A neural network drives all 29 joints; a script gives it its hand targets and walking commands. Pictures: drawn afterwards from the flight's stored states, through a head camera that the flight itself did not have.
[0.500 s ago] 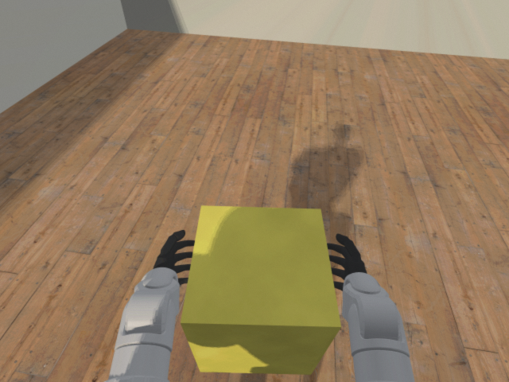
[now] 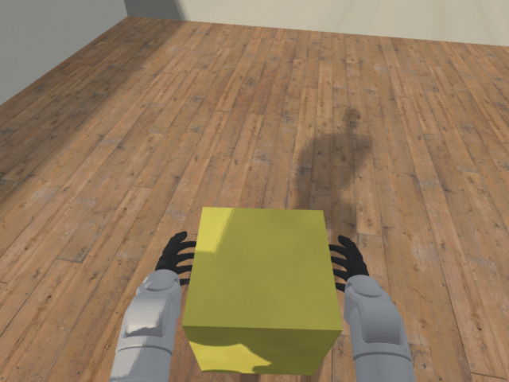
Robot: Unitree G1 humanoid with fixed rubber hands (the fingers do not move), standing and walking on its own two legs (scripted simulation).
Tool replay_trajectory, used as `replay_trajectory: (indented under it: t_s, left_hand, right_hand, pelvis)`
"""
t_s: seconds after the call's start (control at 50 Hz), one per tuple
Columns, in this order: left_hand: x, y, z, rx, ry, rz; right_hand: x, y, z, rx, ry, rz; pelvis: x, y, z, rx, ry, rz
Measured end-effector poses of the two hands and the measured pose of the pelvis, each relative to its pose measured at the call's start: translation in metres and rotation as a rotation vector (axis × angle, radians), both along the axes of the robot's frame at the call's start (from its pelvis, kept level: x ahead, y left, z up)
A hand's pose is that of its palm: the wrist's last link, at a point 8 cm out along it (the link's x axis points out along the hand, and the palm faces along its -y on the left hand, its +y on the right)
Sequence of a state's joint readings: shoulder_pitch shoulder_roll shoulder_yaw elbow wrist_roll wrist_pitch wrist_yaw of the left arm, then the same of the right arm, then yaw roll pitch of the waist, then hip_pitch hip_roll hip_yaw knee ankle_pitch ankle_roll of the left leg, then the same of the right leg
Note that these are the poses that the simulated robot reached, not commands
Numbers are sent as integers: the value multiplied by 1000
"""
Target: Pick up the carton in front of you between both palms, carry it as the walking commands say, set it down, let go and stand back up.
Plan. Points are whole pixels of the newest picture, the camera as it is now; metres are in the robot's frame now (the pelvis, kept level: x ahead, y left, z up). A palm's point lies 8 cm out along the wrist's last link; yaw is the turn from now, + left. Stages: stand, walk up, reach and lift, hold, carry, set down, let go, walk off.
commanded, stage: carry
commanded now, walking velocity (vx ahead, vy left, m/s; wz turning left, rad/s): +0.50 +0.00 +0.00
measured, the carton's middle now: (260, 294) +0.30 +0.00 -0.06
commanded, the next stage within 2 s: none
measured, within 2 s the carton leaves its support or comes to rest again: neither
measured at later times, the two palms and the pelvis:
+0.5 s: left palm (174, 182) +0.51 +0.19 +0.01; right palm (315, 190) +0.49 -0.11 +0.01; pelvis +0.22 +0.06 +0.00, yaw -4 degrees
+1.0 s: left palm (190, 144) +0.62 +0.17 +0.03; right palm (318, 151) +0.61 -0.13 +0.03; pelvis +0.33 +0.03 -0.01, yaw -2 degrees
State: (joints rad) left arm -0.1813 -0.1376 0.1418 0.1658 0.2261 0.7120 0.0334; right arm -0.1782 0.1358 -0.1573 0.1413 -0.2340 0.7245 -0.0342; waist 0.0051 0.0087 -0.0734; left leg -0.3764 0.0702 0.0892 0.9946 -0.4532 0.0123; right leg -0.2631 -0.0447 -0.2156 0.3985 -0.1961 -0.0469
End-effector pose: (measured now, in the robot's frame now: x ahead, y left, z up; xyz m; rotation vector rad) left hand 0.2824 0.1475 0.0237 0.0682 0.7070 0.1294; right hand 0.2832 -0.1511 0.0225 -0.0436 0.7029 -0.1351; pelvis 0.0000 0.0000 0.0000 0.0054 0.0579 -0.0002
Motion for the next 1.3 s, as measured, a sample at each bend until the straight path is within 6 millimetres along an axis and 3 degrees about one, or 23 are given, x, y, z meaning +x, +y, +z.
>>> replay_trajectory:
  t_s: [0.08,0.2,0.26,0.34,0.42,0.5,0.68,0.76,0.86,0.96,1.3]
  left_hand:
    - [26,2,7,-4,-11,13]
    - [95,11,23,-14,-75,-8]
    - [135,21,17,-18,-78,-27]
    - [183,37,-5,-47,-54,-31]
    - [207,41,-17,-44,18,-45]
    - [230,38,-17,-44,17,-55]
    - [292,24,12,-7,-87,-50]
    - [317,21,16,2,-73,-51]
    - [333,19,10,-5,-58,-40]
    - [336,19,4,-9,-49,-32]
    - [320,21,6,-8,-53,-31]
  right_hand:
    - [29,2,7,10,-12,4]
    - [89,11,22,8,-75,-24]
    - [124,22,19,-5,-78,-37]
    - [168,37,3,-40,-41,-40]
    - [189,41,-8,-42,34,-53]
    - [209,39,-9,-40,34,-64]
    - [273,25,9,12,-72,-67]
    - [298,22,10,3,-58,-58]
    - [317,20,8,-6,-43,-48]
    - [324,19,4,-10,-35,-40]
    - [307,21,5,-10,-39,-38]
  pelvis:
    - [30,1,8,14,9,-7]
    - [90,17,6,8,13,-17]
    - [128,30,-2,-3,5,-24]
    - [171,47,-16,4,-3,-50]
    - [197,55,-5,-15,6,-68]
    - [222,56,3,-24,11,-67]
    - [282,41,-6,-5,-18,-54]
    - [304,37,-6,-12,-9,-49]
    - [320,32,-8,-12,-1,-44]
    - [325,29,-10,-10,3,-40]
    - [313,30,-10,-8,-20,-37]
